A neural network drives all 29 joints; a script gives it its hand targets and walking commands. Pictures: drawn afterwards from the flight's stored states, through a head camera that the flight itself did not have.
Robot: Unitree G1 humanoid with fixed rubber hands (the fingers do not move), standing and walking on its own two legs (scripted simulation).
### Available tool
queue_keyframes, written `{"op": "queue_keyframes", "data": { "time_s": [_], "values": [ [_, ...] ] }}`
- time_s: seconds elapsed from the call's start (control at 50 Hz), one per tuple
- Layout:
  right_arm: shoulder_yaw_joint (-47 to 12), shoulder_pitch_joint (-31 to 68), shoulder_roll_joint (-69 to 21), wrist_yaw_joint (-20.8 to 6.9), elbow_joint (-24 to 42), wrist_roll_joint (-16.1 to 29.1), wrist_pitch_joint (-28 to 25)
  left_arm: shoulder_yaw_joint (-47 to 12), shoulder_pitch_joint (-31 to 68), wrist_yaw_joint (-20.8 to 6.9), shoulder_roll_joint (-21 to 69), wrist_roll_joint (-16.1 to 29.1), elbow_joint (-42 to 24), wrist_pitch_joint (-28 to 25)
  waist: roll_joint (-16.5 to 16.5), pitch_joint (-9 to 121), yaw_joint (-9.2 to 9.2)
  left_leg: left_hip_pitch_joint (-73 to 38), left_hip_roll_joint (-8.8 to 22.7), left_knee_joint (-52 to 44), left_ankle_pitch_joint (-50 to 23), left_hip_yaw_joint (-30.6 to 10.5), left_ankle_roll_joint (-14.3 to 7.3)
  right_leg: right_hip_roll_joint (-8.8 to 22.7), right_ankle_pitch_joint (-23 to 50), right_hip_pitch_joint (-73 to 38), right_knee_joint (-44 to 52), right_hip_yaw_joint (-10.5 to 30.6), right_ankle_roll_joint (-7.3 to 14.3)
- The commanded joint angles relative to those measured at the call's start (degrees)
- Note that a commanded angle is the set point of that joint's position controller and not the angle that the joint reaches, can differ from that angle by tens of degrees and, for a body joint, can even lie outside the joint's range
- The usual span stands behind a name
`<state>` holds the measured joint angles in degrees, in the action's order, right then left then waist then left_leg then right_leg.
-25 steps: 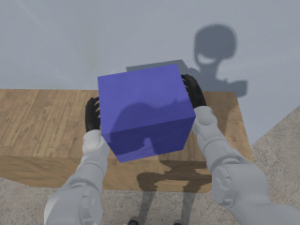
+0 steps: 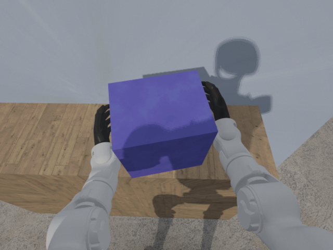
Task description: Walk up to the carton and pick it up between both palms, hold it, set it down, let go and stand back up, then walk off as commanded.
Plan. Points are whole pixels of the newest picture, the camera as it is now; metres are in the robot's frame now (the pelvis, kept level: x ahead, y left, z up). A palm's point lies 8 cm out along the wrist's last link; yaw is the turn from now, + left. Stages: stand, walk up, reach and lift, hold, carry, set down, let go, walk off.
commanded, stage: reach and lift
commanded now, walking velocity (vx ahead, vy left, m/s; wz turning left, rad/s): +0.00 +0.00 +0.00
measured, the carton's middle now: (161, 129) +0.40 +0.05 +0.02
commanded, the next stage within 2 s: none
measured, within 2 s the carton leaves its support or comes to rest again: neither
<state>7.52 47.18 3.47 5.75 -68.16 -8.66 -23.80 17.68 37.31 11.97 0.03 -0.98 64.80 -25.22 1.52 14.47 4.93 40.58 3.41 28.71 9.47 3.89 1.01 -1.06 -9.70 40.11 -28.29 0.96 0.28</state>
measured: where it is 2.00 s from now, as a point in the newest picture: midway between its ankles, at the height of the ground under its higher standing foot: outside the picture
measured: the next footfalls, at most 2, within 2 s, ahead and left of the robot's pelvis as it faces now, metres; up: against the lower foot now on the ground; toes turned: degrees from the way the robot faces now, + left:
none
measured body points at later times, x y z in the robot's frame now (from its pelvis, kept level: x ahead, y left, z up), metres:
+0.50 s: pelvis -0.01 +0.00 +0.00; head +0.02 -0.02 +0.45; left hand +0.38 +0.19 +0.06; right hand +0.43 -0.10 +0.09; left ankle +0.02 +0.13 -0.73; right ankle +0.02 -0.12 -0.73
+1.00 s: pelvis -0.02 +0.01 +0.01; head -0.09 +0.00 +0.45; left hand +0.36 +0.20 +0.17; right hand +0.40 -0.10 +0.17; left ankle +0.02 +0.13 -0.73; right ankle +0.02 -0.12 -0.73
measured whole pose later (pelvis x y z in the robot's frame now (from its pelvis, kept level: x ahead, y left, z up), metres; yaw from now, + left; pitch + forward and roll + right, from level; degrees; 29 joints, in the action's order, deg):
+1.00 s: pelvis -0.02 +0.01 +0.01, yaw +0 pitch +3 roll -1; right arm 10.6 49.1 4.5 6.2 -62.6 4.8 3.6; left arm 14.3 44.8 11.2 -1.9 0.2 53.0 12.3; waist 1.5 12.8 4.9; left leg 21.4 2.8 28.6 10.3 3.9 0.6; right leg -0.5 -9.7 20.0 -26.5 1.0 -0.7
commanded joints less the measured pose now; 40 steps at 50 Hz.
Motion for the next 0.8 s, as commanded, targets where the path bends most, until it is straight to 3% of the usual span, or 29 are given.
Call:
{"op": "queue_keyframes", "data": {
  "time_s": [0.0,0.08,0.1,0.22,0.38,0.56,0.64,0.74,0.76,0.78],
  "values": [
    [-19.5,29.3,-43.4,-6.9,3.6,-2.4,-2.4,-24.3,52.0,-8.1,40.6,-3.9,-15.4,-4.6,-1.3,43.0,0.68,-21.4,-3.1,2.6,-21.4,-0.3,2.7,-3.7,19.7,-27.6,-0.4,-3.5,-0.5],
    [-20.1,30.6,-44.1,-6.9,4.5,-2.1,-2.0,-24.2,53.6,-8.2,40.0,-3.7,-16.8,-4.3,-2.2,42.8,1.14,-21.1,-3.5,2.1,-19.7,-0.1,2.3,-3.6,18.6,-28.3,-0.2,-3.2,-0.8],
    [-19.8,30.7,-43.8,-6.9,4.2,-1.7,-1.7,-24.6,54.3,-8.1,40.0,-3.3,-17.2,-3.9,-2.1,42.7,0.38,-21.4,-3.5,2.3,-19.6,-0.3,2.4,-3.7,18.7,-28.3,-0.2,-3.2,-0.7],
    [-20.9,30.4,-44.0,-6.6,5.8,0.2,0.5,-26.6,54.6,-8.0,40.5,-1.9,-20.7,-2.1,-1.9,42.0,-0.05,-23.1,-4.0,1.9,-20.2,-1.0,2.5,-3.8,18.4,-29.2,0.7,-3.2,-0.9],
    [-24.4,33.0,-46.5,-6.0,14.0,6.1,5.7,-31.7,57.5,-7.7,42.9,2.2,-28.3,2.7,-1.6,44.1,-0.56,-24.8,-4.6,1.7,-20.3,-2.2,2.6,-3.9,17.4,-30.9,1.7,-2.4,-1.3],
    [-24.6,36.1,-47.6,-6.1,19.3,11.9,14.4,-33.5,63.3,-6.8,42.6,5.1,-36.5,12.2,-2.6,38.9,-1.95,-27.2,-5.3,-1.2,-16.0,-3.4,1.9,-3.7,11.5,-31.2,4.9,-2.0,-1.6],
    [-24.0,37.9,-48.1,-5.8,21.0,14.0,18.8,-32.1,65.3,-7.0,41.1,6.5,-38.9,17.3,-4.5,35.2,-2.75,-28.4,-5.7,-2.4,-14.2,-3.7,1.3,-2.9,10.8,-33.3,6.0,-1.6,-2.1],
    [-19.1,41.1,-46.4,-5.6,20.4,14.7,23.4,-28.9,66.4,-8.0,40.1,5.5,-37.1,23.7,-4.2,27.4,-4.69,-28.6,-5.9,-4.8,-8.3,-3.9,1.1,-2.0,5.7,-33.8,7.6,-1.5,-2.4],
    [-19.2,42.5,-46.7,-5.5,21.8,15.4,24.0,-28.0,65.7,-8.5,39.4,5.6,-36.3,24.8,-5.4,25.7,-4.21,-28.4,-6.1,-5.1,-7.5,-3.7,0.6,-1.5,5.9,-34.9,7.9,-1.2,-2.7],
    [-17.5,42.5,-45.9,-5.5,20.7,15.1,24.7,-27.7,66.5,-8.9,39.3,5.6,-35.7,25.7,-4.8,24.2,-5.14,-28.3,-5.9,-5.7,-5.9,-3.9,0.8,-1.4,4.5,-34.4,8.3,-1.2,-2.5]
  ]
}}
